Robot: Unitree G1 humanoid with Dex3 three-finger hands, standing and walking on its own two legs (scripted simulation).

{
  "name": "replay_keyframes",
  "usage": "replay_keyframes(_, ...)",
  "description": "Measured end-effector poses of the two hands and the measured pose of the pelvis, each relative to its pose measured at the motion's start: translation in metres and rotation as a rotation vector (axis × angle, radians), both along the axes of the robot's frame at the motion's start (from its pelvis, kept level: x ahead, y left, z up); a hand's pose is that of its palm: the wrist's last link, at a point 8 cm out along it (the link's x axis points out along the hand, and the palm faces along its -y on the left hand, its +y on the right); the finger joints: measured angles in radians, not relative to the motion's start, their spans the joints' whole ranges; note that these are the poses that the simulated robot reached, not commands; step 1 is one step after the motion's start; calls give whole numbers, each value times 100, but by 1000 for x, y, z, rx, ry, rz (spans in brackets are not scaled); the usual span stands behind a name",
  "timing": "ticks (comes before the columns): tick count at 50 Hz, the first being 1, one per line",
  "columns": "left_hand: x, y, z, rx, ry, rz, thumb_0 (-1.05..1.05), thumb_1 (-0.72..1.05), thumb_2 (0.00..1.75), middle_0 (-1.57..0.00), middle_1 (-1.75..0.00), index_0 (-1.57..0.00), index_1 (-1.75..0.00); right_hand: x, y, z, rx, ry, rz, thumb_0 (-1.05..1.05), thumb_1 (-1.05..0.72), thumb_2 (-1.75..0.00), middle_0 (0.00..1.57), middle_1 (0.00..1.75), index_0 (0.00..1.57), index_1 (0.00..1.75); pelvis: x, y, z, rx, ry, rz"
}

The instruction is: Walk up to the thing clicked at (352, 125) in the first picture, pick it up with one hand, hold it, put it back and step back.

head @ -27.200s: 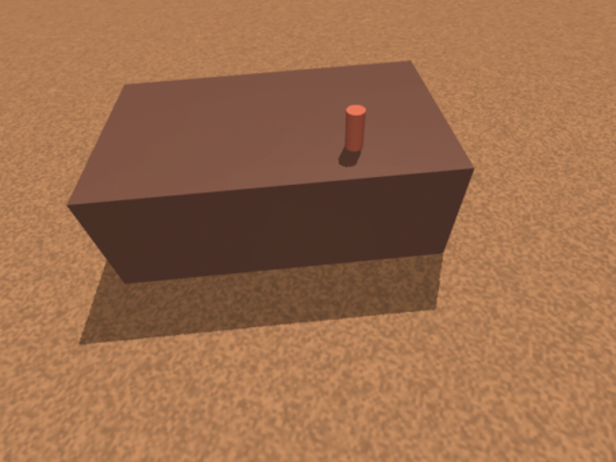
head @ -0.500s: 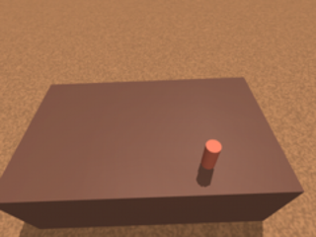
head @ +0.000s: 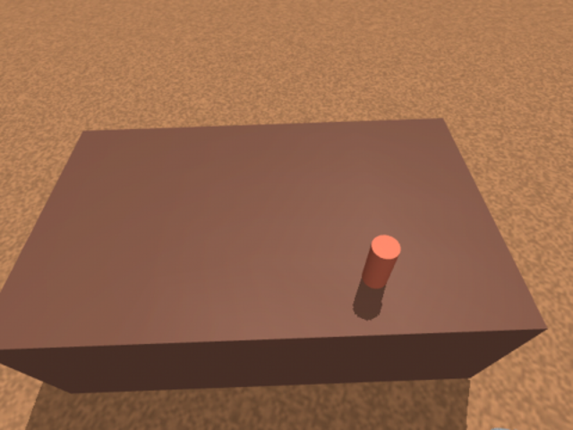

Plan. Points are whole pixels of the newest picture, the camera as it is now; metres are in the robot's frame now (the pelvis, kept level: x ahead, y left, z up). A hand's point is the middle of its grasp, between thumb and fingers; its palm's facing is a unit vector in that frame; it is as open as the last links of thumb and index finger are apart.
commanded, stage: step back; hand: right
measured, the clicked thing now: (379, 263) +0.50 -0.19 -0.26
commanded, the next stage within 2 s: none
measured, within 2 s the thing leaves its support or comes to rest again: neither
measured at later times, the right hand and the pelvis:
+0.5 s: hand out of the picture +0.00 -0.27 -0.18, palm faces -0.13 +0.90 -0.41, open 7.4 cm; pelvis -0.09 +0.00 -0.03, yaw +3 degrees
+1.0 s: hand out of the picture -0.10 -0.28 -0.17, palm faces +0.00 +0.93 -0.36, open 7.4 cm; pelvis -0.20 -0.01 -0.01, yaw -2 degrees
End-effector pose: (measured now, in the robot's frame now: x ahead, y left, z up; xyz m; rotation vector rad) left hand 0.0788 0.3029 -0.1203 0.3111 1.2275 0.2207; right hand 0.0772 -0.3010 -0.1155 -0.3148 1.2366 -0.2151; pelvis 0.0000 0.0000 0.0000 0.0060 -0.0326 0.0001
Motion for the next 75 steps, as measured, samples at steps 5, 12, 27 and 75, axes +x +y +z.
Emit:
replay_keyframes(5,-5,3,-1,51,-6,-14,0,90,90,-21,-30,-21,-30,0,-19,-9,-11,-23,3,0,-90,-90,20,30,20,30,-16,-13,-11,7,-2,-6)
replay_keyframes(12,-36,-11,5,78,13,-28,0,90,90,-21,-30,-21,-30,1,-36,-20,-16,-53,11,0,-90,-90,20,30,20,30,-38,-22,-16,15,0,-13)
replay_keyframes(27,-67,9,-17,28,-109,-3,0,90,90,-21,-30,-21,-30,-87,-5,-14,-61,37,109,0,-90,-90,20,30,20,30,-100,2,-26,-1,-4,54)
replay_keyframes(75,-348,17,-9,40,-10,-51,0,90,90,-21,-30,-21,-30,-331,-4,11,-79,-122,57,0,-90,-90,20,30,21,30,-356,4,-14,-23,-1,-55)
